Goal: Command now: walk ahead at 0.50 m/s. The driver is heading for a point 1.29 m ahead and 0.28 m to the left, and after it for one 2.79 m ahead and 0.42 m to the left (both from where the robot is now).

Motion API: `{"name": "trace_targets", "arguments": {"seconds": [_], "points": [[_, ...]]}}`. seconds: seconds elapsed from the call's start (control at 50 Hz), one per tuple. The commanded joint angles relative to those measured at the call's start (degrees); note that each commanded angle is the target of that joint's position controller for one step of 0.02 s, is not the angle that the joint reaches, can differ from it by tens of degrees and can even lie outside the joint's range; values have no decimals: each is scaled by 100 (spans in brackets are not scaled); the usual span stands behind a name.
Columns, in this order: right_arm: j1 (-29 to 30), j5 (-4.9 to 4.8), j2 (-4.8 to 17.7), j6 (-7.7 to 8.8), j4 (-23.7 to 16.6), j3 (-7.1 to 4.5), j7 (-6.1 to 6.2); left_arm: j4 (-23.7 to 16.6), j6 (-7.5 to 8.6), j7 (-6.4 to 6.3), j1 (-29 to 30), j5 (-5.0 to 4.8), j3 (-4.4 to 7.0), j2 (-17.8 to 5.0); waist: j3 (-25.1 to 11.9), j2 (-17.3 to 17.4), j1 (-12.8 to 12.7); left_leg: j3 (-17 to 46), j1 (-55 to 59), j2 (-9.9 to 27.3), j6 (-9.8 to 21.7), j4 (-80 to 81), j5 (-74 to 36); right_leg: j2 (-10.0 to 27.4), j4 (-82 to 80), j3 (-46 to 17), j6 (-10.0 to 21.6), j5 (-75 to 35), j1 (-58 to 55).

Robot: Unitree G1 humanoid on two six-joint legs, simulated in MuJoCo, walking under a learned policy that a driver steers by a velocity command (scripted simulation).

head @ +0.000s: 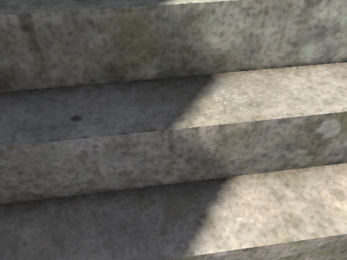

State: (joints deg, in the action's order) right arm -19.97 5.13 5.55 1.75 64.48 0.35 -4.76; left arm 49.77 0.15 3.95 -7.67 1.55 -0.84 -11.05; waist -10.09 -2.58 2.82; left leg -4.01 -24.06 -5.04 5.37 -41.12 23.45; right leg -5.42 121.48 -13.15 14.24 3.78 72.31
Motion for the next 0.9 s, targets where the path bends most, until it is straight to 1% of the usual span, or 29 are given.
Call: {"name": "trace_targets", "arguments": {"seconds": [0.02, 0.08, 0.12, 0.14, 0.18, 0.22, 0.24, 0.26, 0.28, 0.3, 0.32, 0.36, 0.4, 0.42, 0.48, 0.54, 0.58, 0.62, 0.64, 0.66, 0.68, 0.72, 0.74, 0.76, 0.78, 0.8, 0.82, 0.86, 0.9], "points": [[-1177, 220, -43, 197, 423, 158, -170, -260, 15, -88, 597, 94, -183, 278, 1208, 296, -23, 2619, 2087, 2001, 1171, 2027, -353, 168, 2213, -320, 497, 16, 3498], [-498, 179, -35, 370, 148, 169, -141, -572, -6, -101, 1334, -47, -202, 204, 828, 290, -338, 1333, 919, 1533, 809, 2549, -660, 953, 921, 968, 383, -168, 2110], [-882, 185, 252, 452, 134, 105, -168, -1262, -233, -166, 2818, -40, -206, 8, 586, 663, -44, 1077, -157, 1479, 748, 3187, -1392, 1358, -881, 1710, 121, 15, 821], [-652, -60, 336, 410, 175, 47, -278, -1746, -451, -129, 3951, 107, -340, 39, 757, 631, -61, 888, -1458, 1678, 998, 4426, -2138, 1226, -2741, 2104, 19, 1387, -1025], [-1275, -361, 1017, 527, 358, -34, -437, -1598, -641, 135, 3248, 45, -415, 354, 227, 1770, -465, 1006, -433, 2213, 1601, 3595, -8665, 413, -3179, 2616, -455, 2070, -2290], [-715, -501, 1652, 626, 272, -296, -618, -1218, -658, 142, 1756, 15, -169, -359, -520, 1861, -1121, 680, 2441, 2413, 1526, 2281, -12645, -210, -5433, 2546, -473, 2047, -2208], [-1194, -51, 1349, 626, 485, -285, -682, -861, -635, 61, 766, 66, -39, -476, -1599, 1126, -1061, 599, 2099, 2176, 1315, 840, -12499, -21, -5752, 1752, -105, 927, -3819], [-1408, 194, 1008, 561, 446, -208, -801, -322, -617, -4, -597, -8, 33, -660, -2179, 219, -1295, 1116, 106, 1684, 1241, -617, -10821, 646, -6872, -379, 542, 1297, -5777], [-737, -844, 1093, 862, -294, -417, 22, 237, -257, -476, -1882, 202, 358, -833, -1850, -633, -1502, 296, -304, 688, 708, -2275, -7009, 1390, -7776, -2060, 496, 5194, -6344], [67, -524, 787, 869, -547, -408, 275, 611, -156, -649, -1169, -78, 435, -849, -1118, -1200, -1188, 660, -1389, 153, 589, -5095, -3326, 1786, -9140, -3283, 565, 6053, -5302], [665, -229, 266, 801, -1334, -299, 366, 767, -33, -621, -577, -126, 433, -798, -316, -786, -754, 1173, -2143, 52, 507, -6919, -2852, 1740, -9280, -2884, 168, 5558, -4767], [961, -125, -414, 601, -1997, -117, 436, 1177, 228, -570, 80, -25, 339, -82, 812, -230, 1, 1345, -3372, 128, 652, -8012, -3116, 1637, -8990, -1392, -489, 4474, -3973], [274, -229, -546, 655, -2018, 28, 472, 1468, 457, -490, -37, 8, 217, 512, 1181, -55, 318, 1262, -3855, 59, 593, -8233, -2740, 1414, -9232, -130, -642, 2826, -4031], [598, -727, 223, 193, -1677, -14, -25, 1071, 295, -81, 26, 372, 108, 302, 1151, 752, -174, 1993, -4610, 134, 1181, -8281, -2749, 1685, -9883, -355, -471, 912, -4003], [644, -513, 500, 116, -1807, -61, -188, 986, 231, 76, -2, 180, 237, -183, 475, -143, 22, 1552, -5477, -18, 1202, -9696, -1844, 1807, -10343, -106, 182, 470, -4752], [1163, -494, 145, 62, -1933, 133, -122, 1609, 227, 82, -1250, 592, 46, 221, 583, 453, 73, 1677, -7296, 123, 1469, -10548, -2392, 1801, -10197, 147, -159, 1178, -5752], [2010, -535, 439, -72, -2248, 135, 35, 1452, 374, 186, -1118, 636, 47, 7, 258, 553, 117, 866, -6295, 489, 1188, -8542, -3150, 1374, -10543, 1112, -397, 832, -5034], [3060, -514, 623, -273, -2587, 130, 171, 1289, 341, 210, -1196, 516, 7, 60, 28, -228, -54, 21, -5521, 875, 909, -7495, -2367, 1354, -11188, 1295, -18, -272, -4633], [3497, -425, 687, -525, -2867, 218, 114, 1196, 224, 421, -754, 222, 83, -253, 21, -375, 238, -529, -3574, 800, 840, -5843, -1014, 1544, -12127, 1475, 323, -2244, -3607], [4246, -456, 752, -777, -3123, 266, 32, 1453, 206, 529, -1587, 250, 114, -628, -191, -666, -6, -726, -2919, 392, 624, -4870, -116, 1835, -12051, 1025, 757, -4806, -3699], [3290, -335, 554, -916, -2781, 285, -87, 1410, 393, 604, -1432, 75, 144, -1023, -292, -1105, 346, -727, -2895, 234, 487, -5072, -555, 2378, -11333, 959, 955, -8616, -4721], [2423, -160, 940, -951, -2667, 133, -57, 1353, 558, 678, -1434, -169, 363, -1388, -962, -1099, 493, -1120, -3041, -383, 311, -2787, 119, 2546, -10359, 1199, 1238, -11290, -7474], [1946, -189, 1055, -973, -2458, 52, 19, 1663, 567, 735, -2384, 283, 274, -1069, -1820, -620, 238, -604, -2280, -244, 697, -2700, -812, 2280, -9237, 1514, 932, -12366, -7960], [217, -262, 826, -293, -1605, 49, 369, 1191, 906, -246, -1952, -596, 452, -914, -2017, 212, 549, 664, 309, 38, 760, -2296, 1355, 1743, -7991, 1887, -6, -8821, -6775], [-607, -377, 1120, -161, -969, -106, 713, 914, 968, -443, -1394, -559, 419, -824, -1465, 1280, 748, 2753, 417, 690, 1078, -708, 3046, 1140, -6723, 1938, -115, -6260, -5051], [-324, -440, 1350, -196, -764, -219, 977, 678, 888, -393, -683, -158, 407, -544, -794, 2198, 690, 4864, -15, 1249, 1634, 1037, 4176, 241, -4012, 1597, -172, -1539, -3687], [93, -389, 1295, -139, -724, -240, 927, -13, 797, -211, 55, 302, 256, 186, -1, 1430, 450, 5043, -502, 1370, 1520, 1423, 3721, 118, -1369, 799, -239, -664, -2642], [622, -309, 829, 84, -371, -234, 822, -947, 700, -145, 577, 303, -17, 1161, 1275, 767, -223, 4076, -949, 1426, 937, 1308, 2934, 87, 169, 457, -211, -41, -743], [842, -301, 360, 386, -264, -178, 622, -985, 757, -279, -165, 244, -67, 954, 1278, 405, -683, 2990, -464, 1286, 644, 1491, 1251, 23, 417, 335, -281, -74, -409]]}}
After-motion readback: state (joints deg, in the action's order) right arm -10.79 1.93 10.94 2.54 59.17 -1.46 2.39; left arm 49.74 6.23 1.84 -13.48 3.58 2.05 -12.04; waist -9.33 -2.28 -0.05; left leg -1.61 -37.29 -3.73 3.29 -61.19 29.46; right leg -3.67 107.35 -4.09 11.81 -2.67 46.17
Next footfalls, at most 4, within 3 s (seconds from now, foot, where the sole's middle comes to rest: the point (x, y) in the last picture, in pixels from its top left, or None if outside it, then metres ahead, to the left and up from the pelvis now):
0.22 right None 0.29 -0.16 -0.53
0.70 left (156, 225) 0.49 0.05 -0.31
1.18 right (248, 93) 0.76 -0.22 -0.09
1.72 left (162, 106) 0.71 0.03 -0.08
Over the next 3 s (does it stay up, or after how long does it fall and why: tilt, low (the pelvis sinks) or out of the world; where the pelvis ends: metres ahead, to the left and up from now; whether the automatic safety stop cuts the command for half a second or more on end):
stays up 0.83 0.23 0.87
